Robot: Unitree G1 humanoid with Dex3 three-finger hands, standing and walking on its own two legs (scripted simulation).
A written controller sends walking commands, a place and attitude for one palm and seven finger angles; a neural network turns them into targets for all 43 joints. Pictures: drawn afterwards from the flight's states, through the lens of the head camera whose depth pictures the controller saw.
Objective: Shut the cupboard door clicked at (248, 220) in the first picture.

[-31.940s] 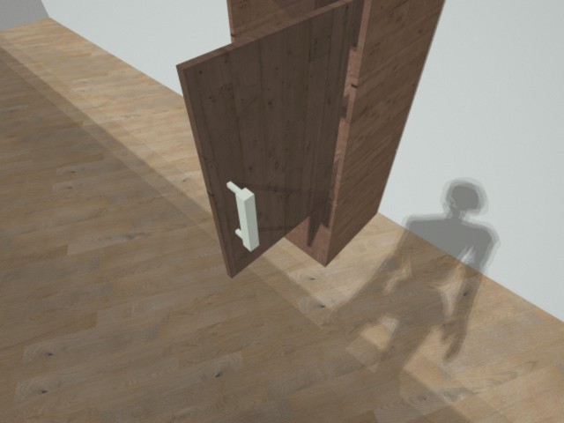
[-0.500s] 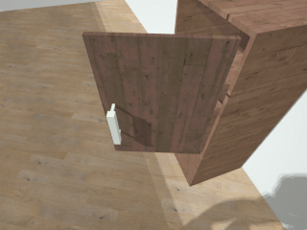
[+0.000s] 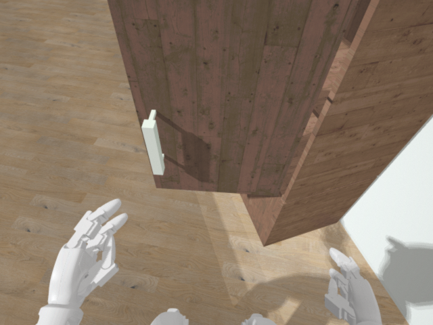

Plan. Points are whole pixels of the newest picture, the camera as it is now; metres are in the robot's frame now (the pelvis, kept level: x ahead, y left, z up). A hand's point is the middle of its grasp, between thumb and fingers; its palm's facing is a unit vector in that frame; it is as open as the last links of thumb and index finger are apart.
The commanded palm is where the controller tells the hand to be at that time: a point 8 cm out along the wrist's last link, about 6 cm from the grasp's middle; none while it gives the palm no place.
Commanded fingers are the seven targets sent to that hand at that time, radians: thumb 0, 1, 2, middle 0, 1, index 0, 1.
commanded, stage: raise the hand and make a fist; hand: left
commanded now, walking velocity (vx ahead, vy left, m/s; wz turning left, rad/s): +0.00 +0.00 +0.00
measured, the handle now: (156, 143) +0.53 +0.18 -0.02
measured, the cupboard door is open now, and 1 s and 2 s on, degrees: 68 68 68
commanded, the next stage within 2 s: bring the fist close to the handle in 1.62 s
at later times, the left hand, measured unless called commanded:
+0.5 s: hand (105, 283) +0.19 +0.20 +0.00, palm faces -0.01 -1.00 -0.02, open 4.3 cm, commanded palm +0.16 +0.25 +0.00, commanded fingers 0.00 0.90 0.90 -0.93 -1.10 -0.93 -1.10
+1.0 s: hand (95, 278) +0.20 +0.22 +0.00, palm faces -0.01 -1.00 -0.03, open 3.1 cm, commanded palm +0.18 +0.27 +0.00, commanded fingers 0.00 0.90 0.90 -1.30 -1.50 -1.30 -1.50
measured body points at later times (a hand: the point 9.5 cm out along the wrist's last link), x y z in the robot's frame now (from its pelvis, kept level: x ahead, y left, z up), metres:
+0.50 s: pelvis -0.02 +0.00 -0.05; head +0.05 +0.00 +0.40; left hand +0.19 +0.25 +0.00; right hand +0.15 -0.23 -0.13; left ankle +0.03 +0.12 -0.66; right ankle +0.02 -0.11 -0.66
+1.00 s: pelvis -0.01 +0.03 -0.05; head +0.07 +0.05 +0.40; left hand +0.20 +0.27 +0.00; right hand +0.21 -0.18 -0.10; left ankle +0.03 +0.12 -0.66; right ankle +0.02 -0.11 -0.66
